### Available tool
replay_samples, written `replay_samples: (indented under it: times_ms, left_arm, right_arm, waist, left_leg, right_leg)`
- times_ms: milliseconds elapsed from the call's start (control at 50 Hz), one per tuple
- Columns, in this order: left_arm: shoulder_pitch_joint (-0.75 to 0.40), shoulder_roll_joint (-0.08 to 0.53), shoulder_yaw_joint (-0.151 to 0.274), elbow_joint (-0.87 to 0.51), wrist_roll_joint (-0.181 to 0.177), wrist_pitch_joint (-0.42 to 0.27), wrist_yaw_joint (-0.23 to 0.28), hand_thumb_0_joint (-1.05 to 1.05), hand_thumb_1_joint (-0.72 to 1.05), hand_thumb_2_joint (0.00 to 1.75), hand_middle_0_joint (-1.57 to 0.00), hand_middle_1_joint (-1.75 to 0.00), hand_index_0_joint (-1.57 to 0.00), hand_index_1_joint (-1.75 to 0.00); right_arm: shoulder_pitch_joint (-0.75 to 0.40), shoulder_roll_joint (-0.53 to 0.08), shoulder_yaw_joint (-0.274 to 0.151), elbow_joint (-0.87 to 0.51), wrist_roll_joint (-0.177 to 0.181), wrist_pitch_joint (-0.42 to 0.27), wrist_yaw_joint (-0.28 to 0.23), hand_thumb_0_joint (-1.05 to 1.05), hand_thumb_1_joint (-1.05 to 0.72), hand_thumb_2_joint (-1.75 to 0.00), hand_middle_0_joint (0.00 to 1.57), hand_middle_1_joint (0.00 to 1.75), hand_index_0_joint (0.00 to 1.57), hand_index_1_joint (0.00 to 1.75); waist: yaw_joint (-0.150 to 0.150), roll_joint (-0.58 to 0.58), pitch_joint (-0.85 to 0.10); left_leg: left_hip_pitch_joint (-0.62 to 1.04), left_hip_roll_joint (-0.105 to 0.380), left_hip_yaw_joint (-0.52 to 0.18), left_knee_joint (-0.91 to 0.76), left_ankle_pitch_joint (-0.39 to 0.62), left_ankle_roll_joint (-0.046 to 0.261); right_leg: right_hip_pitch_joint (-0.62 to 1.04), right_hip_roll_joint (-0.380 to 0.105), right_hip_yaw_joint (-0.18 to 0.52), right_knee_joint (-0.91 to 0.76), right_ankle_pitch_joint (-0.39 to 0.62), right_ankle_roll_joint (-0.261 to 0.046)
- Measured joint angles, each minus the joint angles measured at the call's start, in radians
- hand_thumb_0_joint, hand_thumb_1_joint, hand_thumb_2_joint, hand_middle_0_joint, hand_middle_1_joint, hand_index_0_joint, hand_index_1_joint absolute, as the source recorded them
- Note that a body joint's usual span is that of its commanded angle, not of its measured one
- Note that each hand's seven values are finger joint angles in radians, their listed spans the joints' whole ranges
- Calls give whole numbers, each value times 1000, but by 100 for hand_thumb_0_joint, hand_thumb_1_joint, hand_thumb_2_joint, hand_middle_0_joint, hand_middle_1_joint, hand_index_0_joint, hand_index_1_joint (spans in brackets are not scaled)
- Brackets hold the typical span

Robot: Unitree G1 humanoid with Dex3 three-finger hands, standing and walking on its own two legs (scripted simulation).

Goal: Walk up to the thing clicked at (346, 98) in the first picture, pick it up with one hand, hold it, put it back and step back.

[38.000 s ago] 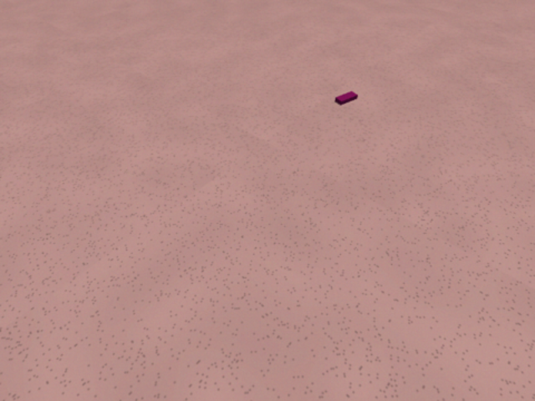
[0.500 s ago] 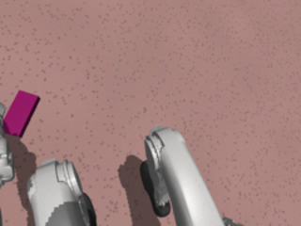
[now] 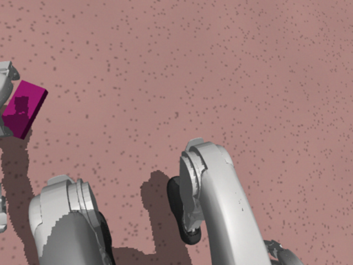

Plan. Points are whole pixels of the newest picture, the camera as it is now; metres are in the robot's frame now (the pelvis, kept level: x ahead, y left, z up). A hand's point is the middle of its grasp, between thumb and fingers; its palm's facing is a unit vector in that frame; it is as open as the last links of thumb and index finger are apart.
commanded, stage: home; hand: left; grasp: from above
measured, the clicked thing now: (22, 109) +0.52 +0.28 -0.32
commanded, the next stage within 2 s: none
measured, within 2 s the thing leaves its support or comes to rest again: neither
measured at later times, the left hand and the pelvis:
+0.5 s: hand out of the picture +0.36 +0.27 -0.02, palm faces -0.36 -0.54 -0.76, open 8.1 cm; pelvis +0.01 +0.00 +0.11, yaw +5 degrees
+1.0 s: hand out of the picture +0.27 +0.21 +0.20, palm faces +0.07 -0.94 -0.33, open 7.3 cm; pelvis +0.05 -0.01 +0.29, yaw +7 degrees
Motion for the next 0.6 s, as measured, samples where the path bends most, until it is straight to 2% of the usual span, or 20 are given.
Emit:
replay_samples:
  times_ms: [60,100,160,220,280,340,500,540,600]
  left_arm:
    - [74,-17,19,-98,1,-17,25,0,-35,99,-17,-93,-18,-91]
    - [117,-37,21,-156,-17,-13,38,0,-27,99,-19,-86,-20,-85]
    - [175,-71,18,-233,-57,5,46,0,-14,99,-22,-77,-22,-77]
    - [230,-114,11,-305,-117,37,35,0,1,98,-24,-70,-23,-70]
    - [282,-162,-9,-365,-197,78,6,0,15,99,-25,-65,-24,-65]
    - [341,-203,-23,-413,-291,118,-38,0,28,101,-26,-61,-25,-61]
    - [556,-289,-71,-628,-585,203,-170,0,60,105,-26,-52,-25,-53]
    - [612,-317,-72,-692,-635,208,-184,0,68,105,-26,-50,-25,-51]
    - [695,-363,-62,-784,-697,220,-179,0,77,105,-26,-47,-25,-47]
  right_arm:
    - [13,9,-25,-5,-1,14,-3,0,-89,-89,20,29,21,30]
    - [18,17,-44,-5,2,19,-3,0,-89,-89,20,29,21,30]
    - [18,26,-74,-6,12,21,-5,0,-89,-89,20,29,21,30]
    - [12,34,-106,-5,30,21,-9,0,-89,-89,20,29,21,30]
    - [1,40,-135,-2,56,26,-13,0,-89,-89,20,29,21,30]
    - [-19,40,-145,-7,82,34,-20,0,-89,-89,20,29,21,30]
    - [-71,48,-153,-51,127,30,-49,0,-90,-89,20,29,21,30]
    - [-81,51,-153,-58,135,25,-59,0,-90,-89,20,29,21,30]
    - [-94,55,-154,-72,147,18,-78,0,-90,-89,20,29,21,30]
  waist:
    - [14,-5,-2]
    - [26,-6,-16]
    - [45,-1,-51]
    - [68,11,-104]
    - [99,27,-163]
    - [126,45,-214]
    - [192,52,-265]
    - [205,49,-270]
    - [218,49,-278]
  left_leg:
    - [-6,-2,1,2,-2,0]
    - [-6,-3,5,-3,-3,0]
    - [3,-4,13,-23,-6,1]
    - [25,-3,26,-58,-12,4]
    - [69,-2,43,-107,-19,8]
    - [127,1,57,-168,-22,12]
    - [321,12,85,-358,-5,9]
    - [366,12,87,-403,2,6]
    - [431,11,89,-463,9,2]
  right_leg:
    - [-6,-1,1,3,-3,0]
    - [-7,-4,4,1,-7,-1]
    - [0,-7,10,-13,-14,-1]
    - [19,-11,18,-40,-23,-1]
    - [57,-14,30,-79,-35,0]
    - [110,-17,39,-131,-40,1]
    - [285,-15,52,-302,-25,-5]
    - [328,-16,52,-342,-21,-9]
    - [391,-19,50,-397,-17,-13]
